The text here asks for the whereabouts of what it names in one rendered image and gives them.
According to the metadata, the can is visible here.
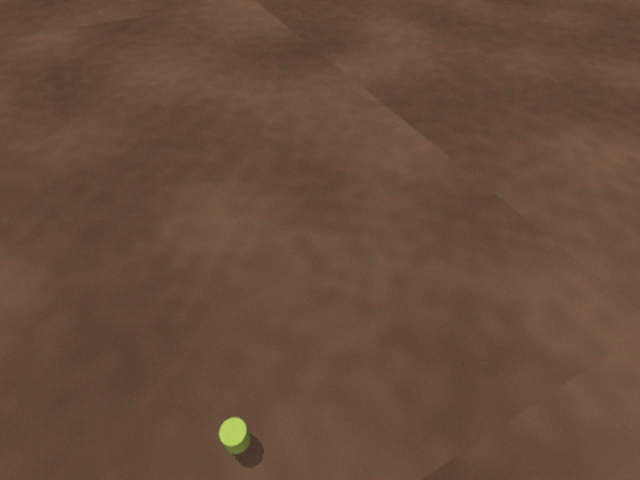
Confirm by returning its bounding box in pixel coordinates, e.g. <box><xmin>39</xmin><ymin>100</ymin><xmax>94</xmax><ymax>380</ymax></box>
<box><xmin>219</xmin><ymin>417</ymin><xmax>250</xmax><ymax>454</ymax></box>

